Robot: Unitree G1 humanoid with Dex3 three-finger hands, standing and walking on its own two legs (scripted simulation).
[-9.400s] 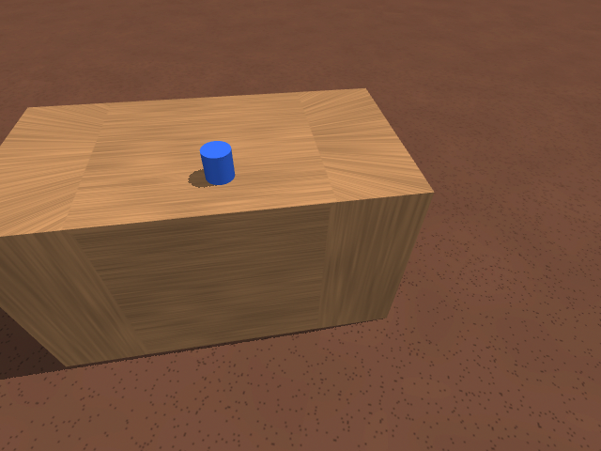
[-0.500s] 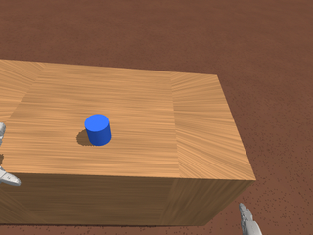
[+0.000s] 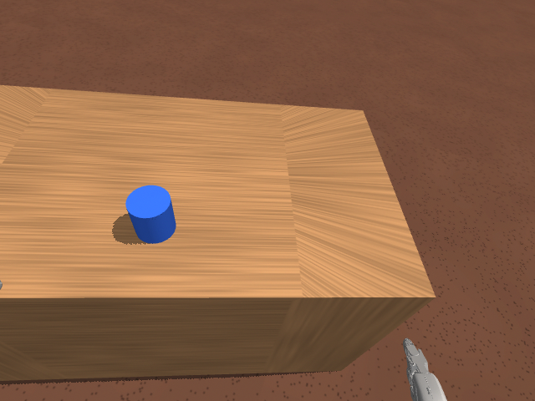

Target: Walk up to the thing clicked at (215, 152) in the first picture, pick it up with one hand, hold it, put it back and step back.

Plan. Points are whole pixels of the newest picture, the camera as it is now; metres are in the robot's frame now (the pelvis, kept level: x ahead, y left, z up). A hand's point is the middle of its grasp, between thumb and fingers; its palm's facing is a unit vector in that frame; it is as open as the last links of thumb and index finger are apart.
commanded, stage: go down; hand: left
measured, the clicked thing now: (152, 214) +0.50 +0.19 -0.05
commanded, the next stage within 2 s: approach in 1.32 s
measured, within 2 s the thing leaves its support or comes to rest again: neither
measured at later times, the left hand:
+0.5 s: hand out of the picture +0.38 +0.38 +0.09, palm faces +0.20 -0.98 +0.00, open 17.6 cm
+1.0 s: hand out of the picture +0.40 +0.38 +0.09, palm faces +0.19 -0.98 +0.00, open 17.6 cm
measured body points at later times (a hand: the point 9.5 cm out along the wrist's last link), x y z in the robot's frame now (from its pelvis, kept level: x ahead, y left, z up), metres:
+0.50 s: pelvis +0.00 +0.00 -0.01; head +0.08 +0.03 +0.43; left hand +0.36 +0.43 +0.09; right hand +0.16 -0.25 -0.07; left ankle +0.00 +0.12 -0.71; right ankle +0.00 -0.15 -0.71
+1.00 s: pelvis +0.00 +0.00 -0.03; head +0.09 +0.04 +0.41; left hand +0.39 +0.43 +0.10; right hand +0.15 -0.26 -0.07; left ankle +0.00 +0.12 -0.71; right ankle +0.00 -0.15 -0.71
